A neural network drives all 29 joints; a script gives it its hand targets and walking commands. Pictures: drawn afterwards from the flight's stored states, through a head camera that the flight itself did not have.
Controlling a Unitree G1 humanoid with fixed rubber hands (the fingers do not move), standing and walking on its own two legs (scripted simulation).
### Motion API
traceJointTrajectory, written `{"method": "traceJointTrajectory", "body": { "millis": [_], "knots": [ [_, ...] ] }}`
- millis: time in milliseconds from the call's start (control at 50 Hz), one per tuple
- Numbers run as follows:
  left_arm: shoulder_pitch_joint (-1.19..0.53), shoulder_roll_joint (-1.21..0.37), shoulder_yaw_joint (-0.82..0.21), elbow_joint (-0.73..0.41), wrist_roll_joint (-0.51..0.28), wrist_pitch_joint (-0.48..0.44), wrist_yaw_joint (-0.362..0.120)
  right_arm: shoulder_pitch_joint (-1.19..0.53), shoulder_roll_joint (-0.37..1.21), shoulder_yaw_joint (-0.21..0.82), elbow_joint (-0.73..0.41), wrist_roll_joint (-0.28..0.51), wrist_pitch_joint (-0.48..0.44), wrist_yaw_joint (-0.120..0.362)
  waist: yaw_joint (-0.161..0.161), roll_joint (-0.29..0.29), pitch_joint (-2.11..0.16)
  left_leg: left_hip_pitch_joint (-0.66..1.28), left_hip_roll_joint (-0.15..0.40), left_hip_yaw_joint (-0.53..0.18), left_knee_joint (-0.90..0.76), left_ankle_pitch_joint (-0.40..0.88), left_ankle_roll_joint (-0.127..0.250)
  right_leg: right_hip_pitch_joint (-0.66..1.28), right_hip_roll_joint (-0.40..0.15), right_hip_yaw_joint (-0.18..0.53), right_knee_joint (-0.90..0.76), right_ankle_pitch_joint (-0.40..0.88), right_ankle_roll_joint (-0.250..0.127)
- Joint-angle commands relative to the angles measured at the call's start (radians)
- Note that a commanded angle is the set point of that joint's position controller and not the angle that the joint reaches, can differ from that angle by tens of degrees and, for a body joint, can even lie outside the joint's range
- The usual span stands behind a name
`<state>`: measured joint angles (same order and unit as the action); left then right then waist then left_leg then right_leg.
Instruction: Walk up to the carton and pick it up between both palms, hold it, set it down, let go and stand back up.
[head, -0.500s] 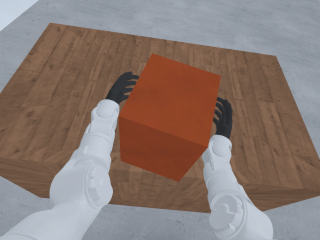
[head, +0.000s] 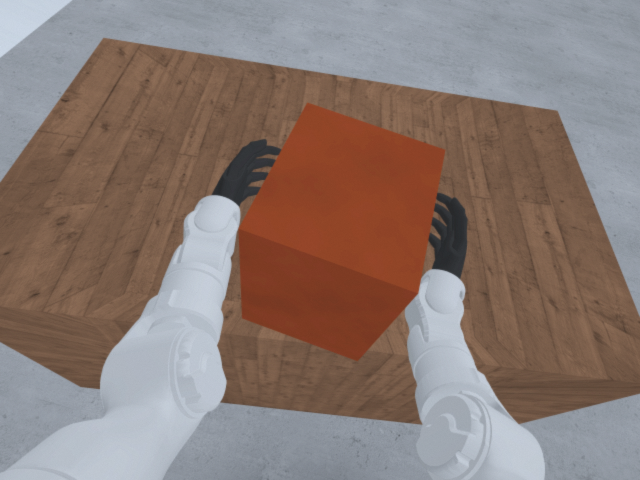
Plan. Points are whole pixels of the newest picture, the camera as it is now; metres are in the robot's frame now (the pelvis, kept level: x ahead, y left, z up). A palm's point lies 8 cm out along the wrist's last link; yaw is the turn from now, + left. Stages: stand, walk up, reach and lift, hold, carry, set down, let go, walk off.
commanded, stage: reach and lift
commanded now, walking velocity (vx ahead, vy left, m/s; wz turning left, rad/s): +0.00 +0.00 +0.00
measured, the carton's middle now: (334, 241) +0.43 -0.03 -0.02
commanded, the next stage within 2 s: none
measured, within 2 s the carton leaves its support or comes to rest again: leaves its support in 0.50 s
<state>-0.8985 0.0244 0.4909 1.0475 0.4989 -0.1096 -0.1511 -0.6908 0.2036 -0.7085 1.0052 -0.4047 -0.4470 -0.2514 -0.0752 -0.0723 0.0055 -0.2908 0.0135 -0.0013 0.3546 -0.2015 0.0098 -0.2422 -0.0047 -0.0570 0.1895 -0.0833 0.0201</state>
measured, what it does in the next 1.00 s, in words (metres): stands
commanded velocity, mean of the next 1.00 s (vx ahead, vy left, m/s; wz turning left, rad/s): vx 0.00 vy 0.00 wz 0.00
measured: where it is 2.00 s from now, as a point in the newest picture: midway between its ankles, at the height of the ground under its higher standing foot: outside the picture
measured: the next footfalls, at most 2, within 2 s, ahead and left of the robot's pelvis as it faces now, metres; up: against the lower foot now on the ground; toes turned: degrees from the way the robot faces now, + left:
none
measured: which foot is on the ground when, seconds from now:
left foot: down 0.00-1.00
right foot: down 0.00-1.00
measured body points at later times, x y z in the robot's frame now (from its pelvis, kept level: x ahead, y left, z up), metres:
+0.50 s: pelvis -0.01 +0.00 +0.00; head +0.04 +0.03 +0.45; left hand +0.42 +0.10 +0.06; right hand +0.36 -0.18 +0.05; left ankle -0.02 +0.10 -0.75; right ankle +0.00 -0.13 -0.75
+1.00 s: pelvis -0.02 +0.00 +0.00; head -0.02 +0.03 +0.45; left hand +0.40 +0.11 +0.11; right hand +0.35 -0.17 +0.11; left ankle -0.02 +0.10 -0.75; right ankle +0.00 -0.13 -0.75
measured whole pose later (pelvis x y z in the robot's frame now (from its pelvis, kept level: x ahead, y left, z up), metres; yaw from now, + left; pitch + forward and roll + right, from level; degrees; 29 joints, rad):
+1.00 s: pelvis -0.02 +0.00 +0.00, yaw -2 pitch -5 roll -1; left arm -0.72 -0.07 0.40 0.68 0.39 0.19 -0.09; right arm -0.60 0.13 -0.41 0.76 -0.17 -0.10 -0.18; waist -0.04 -0.08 0.06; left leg -0.02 0.01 0.04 0.28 -0.18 0.01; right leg -0.03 -0.01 -0.02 0.22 -0.10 0.02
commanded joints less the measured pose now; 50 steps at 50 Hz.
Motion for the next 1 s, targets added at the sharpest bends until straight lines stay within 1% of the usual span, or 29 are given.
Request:
{"method": "traceJointTrajectory", "body": {
  "millis": [0, 100, 160, 200, 260, 340, 400, 460, 520, 560, 600, 660, 720, 740, 780, 800, 820, 880, 940, 980],
  "knots": [
    [-0.340, -0.510, -0.185, 0.051, 0.011, -0.022, -0.040, -0.400, 0.446, 0.309, 0.058, -0.083, -0.009, 0.138, -0.035, 0.125, -0.445, 0.225, -0.010, 0.093, 0.025, 0.468, -0.075, 0.148, 0.057, -0.092, 0.057, 0.309, 0.012],
    [-0.342, -0.530, -0.223, 0.019, -0.015, -0.023, -0.038, -0.414, 0.455, 0.342, 0.036, -0.068, -0.013, 0.138, -0.039, 0.122, -0.488, 0.233, -0.008, 0.087, 0.041, 0.521, -0.081, 0.163, 0.060, -0.092, 0.069, 0.358, 0.012],
    [-0.339, -0.536, -0.237, 0.014, -0.025, -0.018, -0.036, -0.427, 0.453, 0.374, 0.022, -0.047, -0.011, 0.138, -0.031, 0.120, -0.490, 0.227, -0.009, 0.085, 0.041, 0.525, -0.078, 0.183, 0.058, -0.085, 0.072, 0.376, 0.010],
    [-0.325, -0.544, -0.249, 0.003, -0.037, -0.014, -0.036, -0.429, 0.456, 0.403, 0.002, -0.031, -0.009, 0.138, -0.024, 0.115, -0.505, 0.225, -0.010, 0.086, 0.041, 0.538, -0.075, 0.210, 0.057, -0.079, 0.076, 0.409, 0.010],
    [-0.333, -0.549, -0.270, -0.022, -0.055, -0.011, -0.036, -0.437, 0.459, 0.444, -0.027, -0.006, 0.000, 0.139, -0.018, 0.111, -0.519, 0.207, -0.015, 0.087, 0.033, 0.512, -0.069, 0.248, 0.052, -0.072, 0.083, 0.435, 0.013],
    [-0.337, -0.569, -0.314, -0.071, -0.084, -0.007, -0.028, -0.446, 0.463, 0.505, -0.072, 0.029, 0.012, 0.145, -0.006, 0.114, -0.553, 0.225, -0.015, 0.087, 0.030, 0.525, -0.071, 0.269, 0.052, -0.065, 0.085, 0.453, 0.011],
    [-0.350, -0.586, -0.350, -0.092, -0.108, -0.009, -0.024, -0.455, 0.470, 0.542, -0.096, 0.047, 0.027, 0.150, -0.008, 0.112, -0.570, 0.220, -0.017, 0.083, 0.025, 0.506, -0.068, 0.287, 0.048, -0.058, 0.088, 0.460, 0.010],
    [-0.379, -0.603, -0.384, -0.117, -0.134, -0.008, -0.016, -0.494, 0.466, 0.571, -0.138, 0.072, 0.042, 0.158, -0.001, 0.122, -0.590, 0.223, -0.016, 0.079, 0.021, 0.473, -0.070, 0.282, 0.049, -0.057, 0.088, 0.418, 0.004],
    [-0.387, -0.612, -0.390, -0.130, -0.145, 0.005, -0.012, -0.501, 0.468, 0.603, -0.165, 0.098, 0.079, 0.169, 0.010, 0.110, -0.570, 0.228, -0.019, 0.081, 0.005, 0.421, -0.062, 0.291, 0.045, -0.049, 0.082, 0.376, 0.003],
    [-0.394, -0.615, -0.383, -0.123, -0.150, 0.025, -0.016, -0.526, 0.459, 0.611, -0.190, 0.110, 0.107, 0.175, 0.015, 0.095, -0.538, 0.205, -0.022, 0.085, -0.021, 0.338, -0.049, 0.300, 0.041, -0.043, 0.076, 0.317, 0.007],
    [-0.387, -0.609, -0.363, -0.131, -0.145, 0.052, -0.020, -0.526, 0.458, 0.616, -0.218, 0.118, 0.140, 0.182, 0.027, 0.084, -0.499, 0.193, -0.025, 0.092, -0.045, 0.266, -0.035, 0.312, 0.035, -0.038, 0.070, 0.262, 0.010],
    [-0.382, -0.601, -0.343, -0.157, -0.144, 0.099, -0.026, -0.535, 0.445, 0.620, -0.265, 0.131, 0.187, 0.193, 0.037, 0.062, -0.456, 0.197, -0.026, 0.102, -0.075, 0.196, -0.020, 0.323, 0.031, -0.035, 0.060, 0.197, 0.017],
    [-0.392, -0.584, -0.318, -0.196, -0.140, 0.145, -0.037, -0.520, 0.431, 0.604, -0.270, 0.136, 0.238, 0.204, 0.036, 0.045, -0.380, 0.205, -0.029, 0.113, -0.110, 0.117, -0.006, 0.323, 0.024, -0.034, 0.043, 0.108, 0.022],
    [-0.392, -0.584, -0.314, -0.220, -0.140, 0.158, -0.041, -0.512, 0.427, 0.599, -0.276, 0.135, 0.249, 0.206, 0.032, 0.039, -0.372, 0.215, -0.029, 0.116, -0.115, 0.112, -0.005, 0.329, 0.024, -0.034, 0.043, 0.098, 0.024],
    [-0.364, -0.573, -0.306, -0.246, -0.133, 0.188, -0.048, -0.503, 0.413, 0.606, -0.296, 0.148, 0.265, 0.210, 0.037, 0.042, -0.354, 0.236, -0.033, 0.121, -0.112, 0.135, -0.005, 0.350, 0.024, -0.035, 0.042, 0.115, 0.026],
    [-0.345, -0.563, -0.298, -0.249, -0.128, 0.205, -0.054, -0.493, 0.404, 0.606, -0.297, 0.154, 0.276, 0.210, 0.032, 0.030, -0.326, 0.239, -0.035, 0.122, -0.115, 0.130, -0.003, 0.358, 0.024, -0.036, 0.040, 0.114, 0.029],
    [-0.341, -0.556, -0.295, -0.271, -0.128, 0.218, -0.058, -0.491, 0.397, 0.609, -0.307, 0.161, 0.283, 0.210, 0.034, 0.028, -0.310, 0.241, -0.037, 0.123, -0.118, 0.129, -0.002, 0.366, 0.024, -0.038, 0.041, 0.115, 0.033],
    [-0.331, -0.554, -0.309, -0.326, -0.130, 0.255, -0.062, -0.481, 0.374, 0.618, -0.318, 0.181, 0.297, 0.212, 0.027, 0.042, -0.281, 0.272, -0.036, 0.123, -0.118, 0.148, -0.009, 0.364, 0.028, -0.047, 0.041, 0.108, 0.034],
    [-0.307, -0.568, -0.355, -0.395, -0.141, 0.273, -0.053, -0.467, 0.355, 0.649, -0.335, 0.210, 0.292, 0.216, 0.023, 0.066, -0.308, 0.334, -0.031, 0.117, -0.092, 0.248, -0.031, 0.355, 0.041, -0.060, 0.048, 0.157, 0.028],
    [-0.279, -0.574, -0.382, -0.427, -0.150, 0.286, -0.045, -0.465, 0.346, 0.686, -0.350, 0.239, 0.289, 0.215, 0.028, 0.073, -0.322, 0.359, -0.030, 0.112, -0.070, 0.312, -0.042, 0.360, 0.046, -0.063, 0.054, 0.202, 0.027]
  ]
}}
